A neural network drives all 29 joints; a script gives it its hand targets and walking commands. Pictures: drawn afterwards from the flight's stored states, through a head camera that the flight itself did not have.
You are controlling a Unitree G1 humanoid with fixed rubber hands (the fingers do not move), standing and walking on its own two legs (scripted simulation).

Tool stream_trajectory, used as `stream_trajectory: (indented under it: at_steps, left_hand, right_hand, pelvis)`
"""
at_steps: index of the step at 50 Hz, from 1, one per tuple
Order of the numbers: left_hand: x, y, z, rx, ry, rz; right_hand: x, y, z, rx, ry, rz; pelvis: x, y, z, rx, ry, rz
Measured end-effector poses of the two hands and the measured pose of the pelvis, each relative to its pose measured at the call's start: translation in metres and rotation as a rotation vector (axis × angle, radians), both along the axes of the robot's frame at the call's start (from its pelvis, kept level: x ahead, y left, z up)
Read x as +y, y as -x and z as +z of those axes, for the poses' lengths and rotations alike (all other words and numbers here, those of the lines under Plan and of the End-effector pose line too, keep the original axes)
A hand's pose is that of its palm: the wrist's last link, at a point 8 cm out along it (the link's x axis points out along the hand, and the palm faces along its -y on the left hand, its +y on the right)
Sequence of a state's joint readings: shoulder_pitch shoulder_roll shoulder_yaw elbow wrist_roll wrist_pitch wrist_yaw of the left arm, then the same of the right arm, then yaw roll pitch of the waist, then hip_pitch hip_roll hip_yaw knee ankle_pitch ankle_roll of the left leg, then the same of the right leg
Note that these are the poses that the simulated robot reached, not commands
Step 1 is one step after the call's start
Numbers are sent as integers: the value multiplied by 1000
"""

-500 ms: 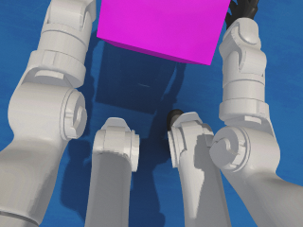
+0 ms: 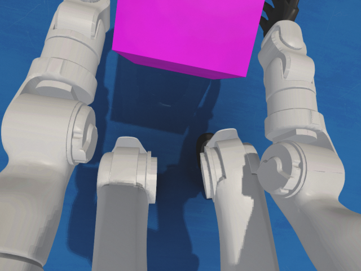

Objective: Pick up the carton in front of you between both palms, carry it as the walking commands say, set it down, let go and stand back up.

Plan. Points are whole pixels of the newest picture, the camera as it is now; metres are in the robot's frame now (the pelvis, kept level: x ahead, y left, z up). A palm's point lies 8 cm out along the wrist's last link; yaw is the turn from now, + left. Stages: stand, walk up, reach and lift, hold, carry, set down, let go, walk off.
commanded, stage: set down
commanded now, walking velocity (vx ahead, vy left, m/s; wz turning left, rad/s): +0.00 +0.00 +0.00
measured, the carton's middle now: (186, 17) +0.53 -0.03 -0.25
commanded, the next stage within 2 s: let go in 1.98 s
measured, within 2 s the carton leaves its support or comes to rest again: rests again in 0.10 s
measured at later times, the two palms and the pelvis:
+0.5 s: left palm out of the picture +0.57 +0.11 -0.18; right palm (282, 22) +0.51 -0.19 -0.17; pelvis +0.00 +0.00 -0.01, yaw -1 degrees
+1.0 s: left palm out of the picture +0.59 +0.16 -0.18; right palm (291, 25) +0.51 -0.22 -0.18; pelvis -0.01 +0.00 -0.02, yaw -1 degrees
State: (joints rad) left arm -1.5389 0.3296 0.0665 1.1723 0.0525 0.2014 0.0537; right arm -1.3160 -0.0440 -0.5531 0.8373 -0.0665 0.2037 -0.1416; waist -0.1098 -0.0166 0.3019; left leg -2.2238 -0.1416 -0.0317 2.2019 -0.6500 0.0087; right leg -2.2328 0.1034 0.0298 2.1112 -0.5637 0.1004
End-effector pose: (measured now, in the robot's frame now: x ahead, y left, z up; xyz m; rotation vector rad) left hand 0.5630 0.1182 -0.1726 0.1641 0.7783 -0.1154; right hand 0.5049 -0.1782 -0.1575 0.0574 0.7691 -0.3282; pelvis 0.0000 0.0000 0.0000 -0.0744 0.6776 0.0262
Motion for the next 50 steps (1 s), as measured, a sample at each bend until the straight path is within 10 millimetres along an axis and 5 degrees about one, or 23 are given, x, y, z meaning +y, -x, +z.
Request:
stream_trajectory:
  at_steps: [34, 43, 50]
  left_hand:
    - [-5, -3, -14, -31, 93, -45]
    - [43, -2, -34, -40, -23, 37]
    - [44, -24, -9, -108, -1, 33]
  right_hand:
    - [-16, -4, -17, 22, 10, 65]
    - [-27, 4, -34, 36, 43, 24]
    - [-40, -2, -24, -22, 48, 4]
  pelvis:
    - [1, 4, -14, -76, 16, -7]
    - [0, 8, -16, -97, 18, -6]
    - [-3, 9, -19, -81, 11, -9]
